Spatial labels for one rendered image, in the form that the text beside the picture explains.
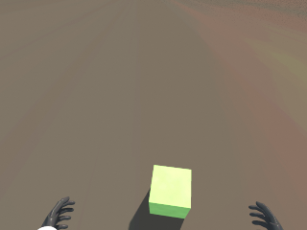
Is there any carton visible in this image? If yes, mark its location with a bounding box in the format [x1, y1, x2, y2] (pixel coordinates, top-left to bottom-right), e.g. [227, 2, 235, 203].
[149, 165, 192, 219]

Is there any robot right hand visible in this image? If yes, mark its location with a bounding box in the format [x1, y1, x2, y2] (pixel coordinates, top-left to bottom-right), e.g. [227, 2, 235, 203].
[248, 201, 284, 230]

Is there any robot left hand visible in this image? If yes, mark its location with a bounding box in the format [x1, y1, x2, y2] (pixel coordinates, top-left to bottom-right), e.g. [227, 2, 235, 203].
[40, 196, 76, 230]

